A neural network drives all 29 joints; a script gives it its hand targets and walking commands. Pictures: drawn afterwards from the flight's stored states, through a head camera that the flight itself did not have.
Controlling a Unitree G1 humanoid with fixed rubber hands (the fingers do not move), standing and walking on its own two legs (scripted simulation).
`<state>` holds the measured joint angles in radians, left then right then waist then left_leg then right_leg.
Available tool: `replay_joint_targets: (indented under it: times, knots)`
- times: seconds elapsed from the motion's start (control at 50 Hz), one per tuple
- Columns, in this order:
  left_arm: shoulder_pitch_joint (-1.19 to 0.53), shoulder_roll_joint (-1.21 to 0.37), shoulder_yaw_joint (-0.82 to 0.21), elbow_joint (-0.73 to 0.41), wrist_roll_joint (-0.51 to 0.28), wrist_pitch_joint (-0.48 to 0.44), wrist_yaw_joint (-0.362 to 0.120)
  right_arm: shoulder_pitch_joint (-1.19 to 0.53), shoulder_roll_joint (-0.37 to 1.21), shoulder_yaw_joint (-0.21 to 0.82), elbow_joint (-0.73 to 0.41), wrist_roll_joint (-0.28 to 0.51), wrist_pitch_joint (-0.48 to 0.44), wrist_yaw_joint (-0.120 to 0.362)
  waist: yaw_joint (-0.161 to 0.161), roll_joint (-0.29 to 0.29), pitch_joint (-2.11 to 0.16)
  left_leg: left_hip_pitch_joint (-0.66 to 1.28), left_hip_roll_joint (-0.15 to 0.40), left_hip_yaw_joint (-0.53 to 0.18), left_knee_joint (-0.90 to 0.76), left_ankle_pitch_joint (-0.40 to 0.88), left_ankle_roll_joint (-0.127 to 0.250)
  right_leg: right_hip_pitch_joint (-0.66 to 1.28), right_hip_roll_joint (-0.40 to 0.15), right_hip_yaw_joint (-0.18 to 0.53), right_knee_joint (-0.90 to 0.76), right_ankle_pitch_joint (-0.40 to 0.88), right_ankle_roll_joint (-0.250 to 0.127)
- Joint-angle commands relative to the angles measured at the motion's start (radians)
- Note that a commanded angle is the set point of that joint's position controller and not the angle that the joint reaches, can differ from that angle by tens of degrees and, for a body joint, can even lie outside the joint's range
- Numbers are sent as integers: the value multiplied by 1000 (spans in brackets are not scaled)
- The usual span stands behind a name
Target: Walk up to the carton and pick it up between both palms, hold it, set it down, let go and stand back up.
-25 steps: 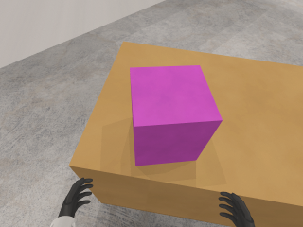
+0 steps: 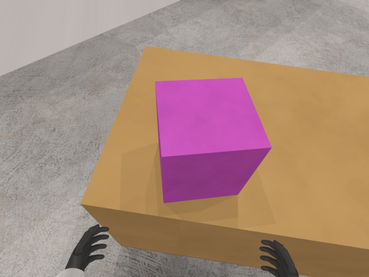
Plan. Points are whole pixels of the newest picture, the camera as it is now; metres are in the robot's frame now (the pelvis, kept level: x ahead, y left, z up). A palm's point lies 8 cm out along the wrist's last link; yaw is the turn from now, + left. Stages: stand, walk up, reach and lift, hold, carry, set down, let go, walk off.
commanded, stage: let go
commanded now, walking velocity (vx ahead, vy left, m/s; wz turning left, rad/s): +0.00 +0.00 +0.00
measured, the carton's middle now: (200, 143) +0.43 +0.01 -0.01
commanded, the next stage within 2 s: stand in 0.28 s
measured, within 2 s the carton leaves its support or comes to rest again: neither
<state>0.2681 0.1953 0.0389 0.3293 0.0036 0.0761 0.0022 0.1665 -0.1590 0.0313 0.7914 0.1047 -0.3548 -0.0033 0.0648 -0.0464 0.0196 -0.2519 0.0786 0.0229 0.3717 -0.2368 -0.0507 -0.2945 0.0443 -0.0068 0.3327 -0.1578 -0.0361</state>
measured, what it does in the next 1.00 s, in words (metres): stands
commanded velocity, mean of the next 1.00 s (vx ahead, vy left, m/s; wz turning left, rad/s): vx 0.00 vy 0.00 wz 0.00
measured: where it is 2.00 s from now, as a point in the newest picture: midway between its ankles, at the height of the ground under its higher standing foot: outside the picture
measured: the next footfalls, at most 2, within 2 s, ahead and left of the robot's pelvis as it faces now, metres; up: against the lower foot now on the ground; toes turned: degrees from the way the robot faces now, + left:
none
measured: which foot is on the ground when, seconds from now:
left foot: down 0.00-1.00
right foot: down 0.00-1.00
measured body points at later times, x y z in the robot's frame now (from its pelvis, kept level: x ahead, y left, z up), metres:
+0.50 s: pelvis +0.00 +0.00 +0.00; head -0.01 +0.02 +0.45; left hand +0.13 +0.28 -0.10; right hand +0.16 -0.29 -0.08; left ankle -0.04 +0.15 -0.75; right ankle +0.00 -0.10 -0.75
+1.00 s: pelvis -0.02 -0.01 +0.00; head -0.05 +0.00 +0.44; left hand +0.06 +0.30 -0.12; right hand +0.09 -0.32 -0.10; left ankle -0.04 +0.15 -0.75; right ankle +0.00 -0.10 -0.75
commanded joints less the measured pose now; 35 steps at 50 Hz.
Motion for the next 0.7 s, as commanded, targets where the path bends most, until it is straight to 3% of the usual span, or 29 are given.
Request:
replay_joint_targets:
  times: [0.0,0.02,0.06,0.08,0.12,0.18,0.2,0.22,0.24,0.26,0.3,0.32,0.34,0.36,0.38,0.4,0.42,0.44,0.46,0.48,0.5,0.52,0.54,0.56,0.6,0.62,0.64,0.66,0.68]
  knots:
    - [-13,124,32,-21,-2,-7,-30,16,-109,-58,-24,-64,-15,-16,-73,51,-189,220,-109,39,17,296,18,286,-38,1,-42,276,16]
    - [-8,119,40,-1,22,0,-27,2,-110,-49,-13,-57,-19,-13,-66,77,-175,215,-109,37,9,291,10,281,-30,-4,-47,258,8]
    - [-24,131,40,-33,1,-8,-24,-7,-106,-42,-23,-49,-22,-14,-69,61,-199,230,-105,29,18,276,17,280,-37,-1,-41,262,18]
    - [-23,143,49,-85,-14,-14,-22,-16,-95,-48,-92,-37,-38,-20,-64,65,-231,219,-107,32,17,291,14,288,-34,-6,-36,283,19]
    - [-23,131,39,-64,14,-5,-17,-11,-102,-52,-32,-43,-36,-9,-68,99,-220,222,-103,22,22,305,5,298,-25,-15,-29,283,13]
    - [-28,133,28,-53,-2,-13,-25,-20,-112,-70,-59,-58,-36,-16,-71,44,-191,222,-100,29,19,321,16,273,-25,-10,-31,291,22]
    - [-17,100,9,5,12,-8,-32,-1,-126,-66,8,-65,-24,-12,-93,63,-166,231,-105,29,14,308,11,284,-21,-14,-37,287,18]
    - [-41,123,12,-24,7,-5,-28,-24,-130,-67,14,-67,-20,-10,-89,68,-146,198,-108,23,8,280,15,303,-29,-11,-36,288,18]
    - [-30,289,79,139,60,-75,-6,86,-339,-127,5,-183,134,-34,-24,-5,-357,105,13,-38,133,474,32,393,-141,43,165,482,17]
    - [34,325,89,151,59,-95,4,46,-343,-142,-38,-182,196,-38,-20,-41,-325,47,-7,-16,137,375,48,373,-160,50,185,549,31]
    - [10,292,83,177,49,-118,8,26,-321,-133,-54,-166,243,-36,-42,-21,-334,76,12,-38,113,323,58,335,-158,61,177,487,34]
    - [5,269,66,198,47,-125,4,4,-328,-120,-49,-164,252,-30,-30,-3,-311,67,12,-44,94,314,56,312,-146,58,144,417,42]
    - [0,247,63,220,48,-125,8,24,-325,-124,-49,-160,264,-25,-46,41,-285,70,21,-56,89,267,69,278,-149,55,126,336,48]
    - [-32,252,51,236,55,-127,5,-14,-312,-114,-58,-160,270,-25,-53,6,-240,69,29,-51,88,287,64,237,-134,35,118,312,52]
    - [-32,259,41,254,45,-134,0,31,-329,-110,-48,-166,279,-19,-46,60,-210,71,14,-22,97,251,65,179,-152,55,109,282,52]
    - [-38,270,49,299,44,-135,2,44,-302,-105,-48,-150,291,-13,-61,7,-222,73,21,-31,100,170,72,191,-156,79,93,227,56]
    - [-84,257,32,308,51,-133,2,33,-322,-104,-47,-166,295,-11,-78,16,-179,80,26,-57,79,158,84,164,-144,76,93,175,41]
    - [-67,283,38,309,48,-133,3,35,-338,-100,-55,-162,299,-7,-69,24,-166,65,38,-57,78,136,89,143,-139,71,71,73,31]
    - [-79,292,37,321,57,-141,0,14,-337,-101,-47,-163,300,-8,-70,94,-141,53,33,-63,90,84,93,117,-149,99,56,51,17]
    - [-63,314,40,336,50,-140,1,61,-350,-99,-43,-163,304,-3,-67,103,-131,33,21,-67,77,52,97,97,-167,121,47,32,13]
    - [-74,308,33,370,58,-143,5,75,-350,-96,-28,-165,311,-2,-79,69,-90,10,8,-49,79,77,93,100,-182,134,24,62,36]
    - [-42,333,35,367,51,-151,-3,77,-353,-96,-34,-158,312,-1,-79,26,-119,65,33,-77,76,64,97,76,-160,122,36,36,17]
    - [-75,353,34,366,56,-153,-2,75,-347,-96,-40,-163,311,-1,-80,49,-97,24,41,-80,43,71,98,117,-136,101,54,53,18]
    - [-73,339,39,381,45,-151,-7,82,-388,-99,-37,-167,313,2,-56,58,-70,-6,31,-70,44,42,97,83,-143,118,41,-27,23]
    - [-94,322,21,398,46,-151,-15,81,-411,-101,-57,-159,307,-2,-72,33,-64,40,39,-74,47,40,94,37,-134,118,14,-56,11]
    - [-32,363,33,421,47,-159,-7,90,-425,-106,-42,-158,310,6,-59,65,-44,21,8,-64,63,-14,96,48,-152,150,-20,-68,30]
    - [-58,399,45,443,56,-155,-9,100,-389,-105,-50,-153,313,5,-79,44,-90,41,4,-55,58,-35,106,75,-149,164,-14,-94,11]
    - [-67,375,30,428,40,-157,-10,95,-393,-93,-71,-161,308,5,-78,115,-57,3,20,-78,47,23,113,77,-150,146,13,-17,8]
    - [-80,389,40,451,52,-155,-6,97,-368,-95,-44,-156,310,5,-65,80,-69,9,16,-65,40,29,106,107,-141,147,6,-40,17]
